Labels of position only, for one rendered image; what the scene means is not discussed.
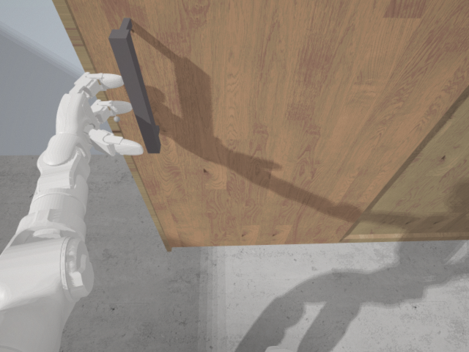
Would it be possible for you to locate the left robot hand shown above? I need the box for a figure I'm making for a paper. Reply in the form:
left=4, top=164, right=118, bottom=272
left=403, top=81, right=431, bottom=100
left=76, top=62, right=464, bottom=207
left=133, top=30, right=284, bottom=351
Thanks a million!
left=56, top=72, right=144, bottom=157

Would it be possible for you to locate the wardrobe door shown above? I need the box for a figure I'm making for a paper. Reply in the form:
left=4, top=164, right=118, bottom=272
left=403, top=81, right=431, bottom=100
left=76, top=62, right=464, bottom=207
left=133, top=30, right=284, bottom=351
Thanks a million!
left=67, top=0, right=469, bottom=247
left=345, top=85, right=469, bottom=235

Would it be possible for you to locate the robot left forearm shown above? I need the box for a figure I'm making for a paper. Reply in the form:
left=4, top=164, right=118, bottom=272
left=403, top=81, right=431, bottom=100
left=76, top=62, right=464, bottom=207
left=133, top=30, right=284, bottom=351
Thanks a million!
left=0, top=133, right=91, bottom=257

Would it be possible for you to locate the handle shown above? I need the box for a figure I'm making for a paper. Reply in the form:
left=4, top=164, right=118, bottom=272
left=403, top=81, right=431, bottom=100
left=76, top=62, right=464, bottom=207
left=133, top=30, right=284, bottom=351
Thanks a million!
left=108, top=18, right=161, bottom=153

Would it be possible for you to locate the left robot upper arm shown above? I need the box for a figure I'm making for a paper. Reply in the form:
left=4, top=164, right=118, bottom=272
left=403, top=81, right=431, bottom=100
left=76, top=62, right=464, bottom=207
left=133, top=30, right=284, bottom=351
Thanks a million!
left=0, top=236, right=94, bottom=352

